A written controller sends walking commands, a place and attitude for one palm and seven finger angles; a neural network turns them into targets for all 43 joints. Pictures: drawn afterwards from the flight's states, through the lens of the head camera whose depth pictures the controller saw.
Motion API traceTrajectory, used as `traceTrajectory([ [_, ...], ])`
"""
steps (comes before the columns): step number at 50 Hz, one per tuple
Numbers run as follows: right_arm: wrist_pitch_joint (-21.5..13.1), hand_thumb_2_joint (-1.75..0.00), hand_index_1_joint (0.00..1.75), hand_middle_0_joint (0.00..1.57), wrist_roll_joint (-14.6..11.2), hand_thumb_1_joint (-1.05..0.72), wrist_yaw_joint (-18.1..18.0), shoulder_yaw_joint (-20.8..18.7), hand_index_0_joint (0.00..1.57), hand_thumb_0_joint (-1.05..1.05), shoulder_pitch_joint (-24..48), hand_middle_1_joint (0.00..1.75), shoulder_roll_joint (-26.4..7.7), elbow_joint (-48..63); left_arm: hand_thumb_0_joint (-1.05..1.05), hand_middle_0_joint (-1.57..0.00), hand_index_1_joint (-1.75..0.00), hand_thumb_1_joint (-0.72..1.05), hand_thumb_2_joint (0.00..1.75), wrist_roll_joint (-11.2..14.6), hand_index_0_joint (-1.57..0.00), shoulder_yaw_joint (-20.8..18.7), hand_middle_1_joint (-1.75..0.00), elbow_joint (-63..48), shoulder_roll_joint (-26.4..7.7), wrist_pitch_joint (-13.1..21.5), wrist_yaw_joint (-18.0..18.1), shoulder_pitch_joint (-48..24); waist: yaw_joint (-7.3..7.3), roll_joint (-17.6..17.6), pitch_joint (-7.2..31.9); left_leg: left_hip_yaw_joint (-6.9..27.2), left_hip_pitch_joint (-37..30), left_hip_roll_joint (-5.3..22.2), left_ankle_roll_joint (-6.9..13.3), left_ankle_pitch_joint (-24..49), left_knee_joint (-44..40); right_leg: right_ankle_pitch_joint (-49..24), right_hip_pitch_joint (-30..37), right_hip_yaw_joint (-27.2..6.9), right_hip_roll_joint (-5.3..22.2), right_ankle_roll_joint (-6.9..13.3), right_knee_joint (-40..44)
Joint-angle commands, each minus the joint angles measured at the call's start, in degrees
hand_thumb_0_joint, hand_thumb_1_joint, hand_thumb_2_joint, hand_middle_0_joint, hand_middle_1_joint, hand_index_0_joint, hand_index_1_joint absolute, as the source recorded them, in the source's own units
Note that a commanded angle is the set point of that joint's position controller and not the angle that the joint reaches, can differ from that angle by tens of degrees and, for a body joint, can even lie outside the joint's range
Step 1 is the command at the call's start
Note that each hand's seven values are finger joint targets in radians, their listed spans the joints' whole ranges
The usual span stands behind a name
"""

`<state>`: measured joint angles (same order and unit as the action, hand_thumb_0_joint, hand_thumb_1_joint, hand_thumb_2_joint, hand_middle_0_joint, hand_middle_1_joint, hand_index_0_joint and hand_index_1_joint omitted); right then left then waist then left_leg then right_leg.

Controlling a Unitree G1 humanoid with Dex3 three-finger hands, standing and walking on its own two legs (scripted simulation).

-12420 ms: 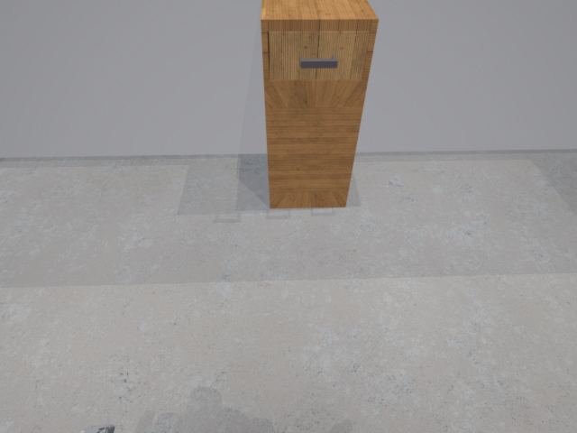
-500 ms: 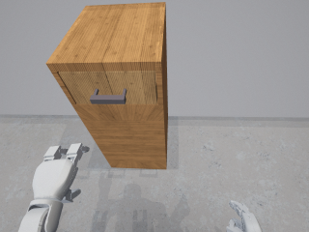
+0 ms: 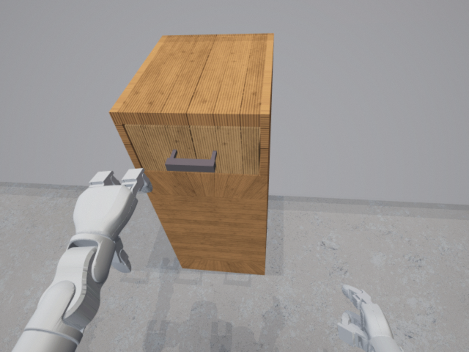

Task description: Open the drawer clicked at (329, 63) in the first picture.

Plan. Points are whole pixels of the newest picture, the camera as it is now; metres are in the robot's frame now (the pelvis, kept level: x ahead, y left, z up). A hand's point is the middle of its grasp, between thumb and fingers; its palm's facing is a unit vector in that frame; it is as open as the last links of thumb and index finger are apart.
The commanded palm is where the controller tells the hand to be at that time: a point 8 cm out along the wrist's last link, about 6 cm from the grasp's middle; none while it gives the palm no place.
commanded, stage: raise the hand with hooked fingers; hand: left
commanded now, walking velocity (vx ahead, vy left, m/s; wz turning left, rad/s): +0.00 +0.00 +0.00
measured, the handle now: (192, 159) +0.55 +0.20 -0.02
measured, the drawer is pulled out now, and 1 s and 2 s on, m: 0.00 0.00 0.00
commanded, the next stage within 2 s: move the hooked fingers above the handle in 0.52 s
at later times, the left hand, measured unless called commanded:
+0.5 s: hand (127, 214) +0.30 +0.23 +0.09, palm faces +0.05 -0.08 -1.00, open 13.8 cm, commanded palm +0.27 +0.24 +0.15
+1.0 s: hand (143, 199) +0.34 +0.22 +0.08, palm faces +0.01 -0.06 -1.00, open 13.8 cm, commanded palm +0.32 +0.23 +0.13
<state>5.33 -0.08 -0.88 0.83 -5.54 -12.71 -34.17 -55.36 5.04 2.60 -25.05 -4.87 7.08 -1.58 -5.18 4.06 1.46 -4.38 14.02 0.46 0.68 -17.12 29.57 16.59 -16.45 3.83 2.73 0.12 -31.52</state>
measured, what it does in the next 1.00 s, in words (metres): stands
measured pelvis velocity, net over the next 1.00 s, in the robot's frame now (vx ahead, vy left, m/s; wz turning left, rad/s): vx -0.01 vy -0.01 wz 0.00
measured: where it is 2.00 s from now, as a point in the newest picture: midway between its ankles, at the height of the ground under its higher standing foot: outside the picture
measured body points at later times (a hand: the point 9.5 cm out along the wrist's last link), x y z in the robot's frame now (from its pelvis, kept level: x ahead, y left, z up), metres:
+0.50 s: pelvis -0.01 +0.00 +0.01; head +0.01 -0.04 +0.45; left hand +0.29 +0.23 +0.14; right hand +0.17 -0.24 -0.12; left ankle -0.02 +0.11 -0.73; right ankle +0.00 -0.12 -0.73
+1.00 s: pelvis -0.01 -0.01 +0.00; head +0.02 -0.04 +0.45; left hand +0.33 +0.22 +0.13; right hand +0.17 -0.25 -0.12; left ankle -0.02 +0.11 -0.73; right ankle +0.00 -0.12 -0.73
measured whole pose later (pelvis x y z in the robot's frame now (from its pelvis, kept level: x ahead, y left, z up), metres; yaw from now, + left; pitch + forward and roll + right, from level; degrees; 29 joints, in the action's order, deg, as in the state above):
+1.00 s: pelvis -0.01 -0.01 +0.00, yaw +0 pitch +4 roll +1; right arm 4.6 -1.3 -2.1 -1.2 -9.3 -14.6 -37.5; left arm -54.8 5.6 18.6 -26.0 2.3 6.1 -16.5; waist -3.6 3.5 1.5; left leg -3.9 16.1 1.0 0.1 -15.1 27.6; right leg 14.9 -18.5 4.3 2.1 0.9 -29.8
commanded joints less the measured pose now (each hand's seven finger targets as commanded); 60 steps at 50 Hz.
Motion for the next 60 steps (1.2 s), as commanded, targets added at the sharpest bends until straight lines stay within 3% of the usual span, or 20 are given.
traceTrajectory([
  [1, -1.8, -0.9, 0.3, 0.2, 0.2, -0.9, -0.7, -2.4, 0.2, 0.0, 5.3, 0.3, -6.8, 7.3, 0.0, -0.3, -1.2, -0.5, 0.3, 0.5, -0.3, -7.4, -1.2, -10.6, -12.0, 1.5, -0.6, -18.5, 0.94, -2.1, 11.7, 2.7, -4.0, -1.6, 0.6, 18.2, -4.9, -14.2, 7.3, -1.6, -3.3, 2.1, 5.1],
  [6, -1.9, -0.9, 0.3, 0.2, -0.1, -0.9, -0.9, -2.5, 0.2, 0.0, 4.7, 0.3, -7.3, 6.4, 0.0, -0.3, -1.2, -0.5, 0.3, 1.8, -0.3, -8.5, -1.2, -8.9, -14.0, 3.2, -2.3, -23.5, 1.07, -2.2, 12.0, 2.8, -4.5, -1.7, 0.6, 19.2, -5.8, -15.5, 8.7, -1.7, -3.2, 2.0, 6.3],
  [10, -1.6, -0.9, 0.3, 0.2, -0.5, -0.9, -0.2, -2.7, 0.2, 0.0, 4.4, 0.3, -7.6, 7.0, 0.0, -0.3, -1.2, -0.5, 0.3, 2.9, -0.3, -8.2, -1.2, -5.9, -12.2, 3.6, -3.8, -17.8, 0.11, -4.4, 11.1, 2.4, -2.8, -1.8, 0.6, 19.4, -6.4, -16.0, 9.9, -1.6, -3.1, 2.0, 6.5],
  [11, -1.6, -0.9, 0.3, 0.2, -0.4, -0.9, 0.0, -2.9, 0.2, 0.0, 4.4, 0.3, -7.8, 7.1, 0.0, -0.3, -1.2, -0.5, 0.3, 2.9, -0.3, -8.6, -1.2, -7.7, -12.7, 4.2, -3.8, -17.9, 0.0, -3.4, 11.7, 2.3, -3.0, -1.7, 0.5, 19.8, -6.5, -16.4, 10.0, -1.7, -3.0, 2.0, 6.5],
  [18, -2.1, -0.9, 0.3, 0.2, -0.3, -0.9, 0.1, -3.6, 0.2, 0.0, 3.8, 0.3, -8.0, 7.0, 0.0, -0.3, -1.2, -0.5, 0.3, 2.5, -0.3, -11.1, -1.2, -11.1, -14.5, 6.6, -0.6, -18.8, -0.42, -2.5, 13.7, 2.5, -3.8, -1.7, 0.7, 20.1, -6.3, -16.0, 9.5, -2.1, -3.0, 2.1, 6.2],
  [24, -2.5, -0.9, 0.3, 0.2, -0.7, -0.9, -0.1, -3.9, 0.2, 0.0, 3.9, 0.3, -8.0, 5.9, 0.0, -0.3, -1.2, -0.5, 0.3, 2.1, -0.3, -10.9, -1.2, -9.3, -14.3, 5.5, 2.1, -20.0, 0.02, -2.3, 13.6, 2.2, -3.6, -1.8, 0.6, 17.8, -6.6, -13.6, 8.7, -2.2, -3.1, 2.0, 6.6],
  [31, -2.4, -0.9, 0.3, 0.2, -0.9, -0.9, -0.6, -3.5, 0.2, 0.0, 4.8, 0.3, -7.9, 6.0, 0.0, -0.3, -1.2, -0.5, 0.3, 2.6, -0.3, -8.4, -1.2, -8.0, -12.9, 3.5, 0.2, -19.1, 0.38, -4.1, 11.9, 1.7, -3.0, -2.0, 1.0, 16.7, -6.9, -14.0, 9.2, -2.4, -2.8, 1.6, 7.3],
  [34, -2.3, -0.9, 0.3, 0.2, -1.0, -0.9, -1.3, -3.2, 0.2, 0.0, 4.2, 0.3, -8.2, 5.2, 0.0, -0.3, -1.2, -0.5, 0.3, 2.3, -0.3, -9.2, -1.2, -2.2, -14.4, 3.6, -0.7, -22.6, 1.26, -7.1, 9.3, 1.2, -1.0, -2.2, 1.2, 12.9, -6.8, -10.7, 7.8, -2.8, -2.7, 1.2, 8.4],
  [35, -2.4, -0.9, 0.3, 0.2, -1.1, -0.9, -1.5, -3.0, 0.2, 0.0, 4.0, 0.3, -8.2, 5.0, 0.0, -0.3, -1.2, -0.5, 0.3, 1.9, -0.3, -9.0, -1.2, -1.4, -14.9, 4.1, -0.8, -25.0, 1.42, -6.3, 9.3, 1.2, -0.8, -2.3, 1.2, 11.8, -6.9, -9.3, 7.1, -2.8, -2.6, 1.2, 8.3],
  [38, -2.9, -0.9, 0.3, 0.2, -0.8, -0.9, -1.8, -3.4, 0.2, 0.0, 3.1, 0.3, -7.9, 5.0, 0.0, -0.3, -1.2, -0.5, 0.3, 1.5, -0.3, -8.0, -1.2, -2.2, -14.4, 6.1, -0.6, -29.0, 1.43, -2.9, 13.7, 1.4, -3.0, -2.5, 1.3, 14.5, -5.7, -12.2, 7.5, -2.8, -2.7, 1.5, 7.1],
  [41, -3.3, -0.9, 0.3, 0.2, -0.7, -0.9, -1.9, -3.7, 0.2, 0.0, 1.6, 0.3, -7.7, 4.4, 0.0, -0.3, -1.2, -0.5, 0.3, 1.5, -0.3, -6.0, -1.2, 0.2, -12.3, 7.6, 0.0, -32.9, 2.44, -3.3, 13.5, 1.7, -2.7, -2.4, 1.3, 15.1, -4.8, -12.9, 5.7, -2.5, -2.8, 1.6, 6.5],
  [43, -3.3, -0.9, 0.3, 0.2, -0.7, -0.9, -1.8, -4.1, 0.2, 0.0, 1.0, 0.3, -7.9, 4.3, 0.0, -0.3, -1.2, -0.5, 0.3, 1.2, -0.3, -7.7, -1.2, 1.1, -13.8, 8.0, 0.5, -31.8, 1.64, -2.6, 15.9, 1.4, -2.8, -2.5, 1.2, 17.3, -4.2, -15.5, 7.0, -2.8, -2.8, 1.6, 5.7],
  [46, -2.8, -0.9, 0.3, 0.2, -0.9, -0.9, -1.5, -4.1, 0.2, 0.0, 0.4, 0.3, -8.1, 3.8, 0.0, -0.3, -1.2, -0.5, 0.3, 0.9, -0.3, -7.5, -1.2, 5.4, -13.3, 7.3, 1.0, -32.6, 1.98, -4.5, 14.0, 1.5, -0.3, -2.4, 1.1, 16.3, -4.2, -15.0, 6.2, -2.4, -2.8, 1.6, 5.3],
  [51, -2.3, -0.9, 0.3, 0.2, -1.0, -0.9, -1.4, -4.6, 0.2, 0.0, -0.9, 0.3, -8.4, 3.9, 0.0, -0.3, -1.2, -0.5, 0.3, 0.0, -0.3, -7.6, -1.2, 7.4, -14.0, 6.7, 1.9, -36.0, 1.95, -4.2, 17.1, 1.5, -0.1, -2.4, 1.2, 18.2, -3.4, -16.8, 6.8, -2.5, -2.9, 1.8, 4.0],
  [53, -2.2, -0.9, 0.3, 0.2, -1.0, -0.9, -1.2, -4.9, 0.2, 0.0, -1.3, 0.3, -8.3, 4.2, 0.0, -0.3, -1.2, -0.5, 0.3, 0.0, -0.3, -6.6, -1.2, 7.0, -12.8, 6.7, 2.1, -35.9, 1.9, -2.9, 18.1, 1.5, -0.8, -2.3, 1.2, 19.9, -3.0, -18.3, 6.6, -2.3, -3.0, 2.0, 3.3],
  [56, -2.1, -0.9, 0.3, 0.2, -1.2, -0.9, -1.2, -5.2, 0.2, 0.0, -2.3, 0.3, -8.5, 3.8, 0.0, -0.3, -1.2, -0.5, 0.3, -0.2, -0.3, -5.1, -1.2, 9.4, -11.3, 6.4, 2.5, -38.3, 3.04, -4.5, 16.4, 1.5, -0.2, -2.1, 1.3, 18.2, -2.7, -16.4, 4.3, -2.1, -3.2, 1.9, 3.4],
  [60, -1.9, -0.9, 0.3, 0.2, -1.3, -0.9, -1.5, -5.3, 0.2, 0.0, -3.9, 0.3, -8.9, 3.0, 0.0, -0.3, -1.2, -0.5, 0.3, -1.3, -0.3, -6.2, -1.2, 13.6, -13.4, 6.3, 3.4, -42.8, 3.26, -4.5, 16.9, 1.8, 0.8, -2.1, 1.3, 17.5, -2.5, -15.1, 3.4, -2.0, -3.4, 2.1, 2.8],
])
